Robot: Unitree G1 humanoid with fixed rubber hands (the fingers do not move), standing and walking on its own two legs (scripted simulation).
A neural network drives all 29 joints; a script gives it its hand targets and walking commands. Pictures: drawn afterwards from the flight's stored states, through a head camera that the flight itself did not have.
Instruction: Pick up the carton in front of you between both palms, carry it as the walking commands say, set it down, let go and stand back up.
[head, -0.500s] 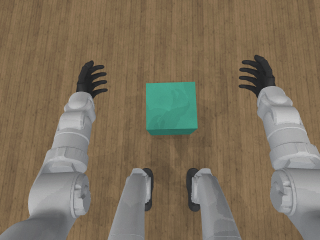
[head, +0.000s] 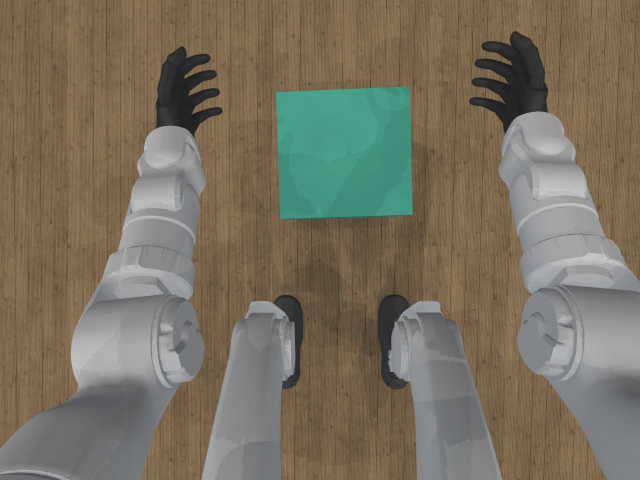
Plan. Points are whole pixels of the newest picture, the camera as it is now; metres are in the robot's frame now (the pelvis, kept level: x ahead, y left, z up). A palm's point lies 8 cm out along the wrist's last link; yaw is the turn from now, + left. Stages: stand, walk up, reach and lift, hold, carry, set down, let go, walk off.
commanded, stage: reach and lift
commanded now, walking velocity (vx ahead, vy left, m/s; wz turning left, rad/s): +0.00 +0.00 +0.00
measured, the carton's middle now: (342, 165) +0.49 +0.00 -0.45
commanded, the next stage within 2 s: none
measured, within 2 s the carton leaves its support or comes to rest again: leaves its support in 1.46 s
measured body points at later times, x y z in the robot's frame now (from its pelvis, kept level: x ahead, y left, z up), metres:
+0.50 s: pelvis -0.05 +0.00 -0.18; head +0.31 +0.00 +0.08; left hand +0.49 +0.18 -0.36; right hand +0.50 -0.19 -0.36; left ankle +0.07 +0.12 -0.54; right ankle +0.07 -0.12 -0.54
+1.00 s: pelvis -0.04 +0.01 -0.20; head +0.32 +0.01 +0.05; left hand +0.51 +0.18 -0.38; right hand +0.51 -0.17 -0.38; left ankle +0.07 +0.12 -0.54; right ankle +0.07 -0.12 -0.54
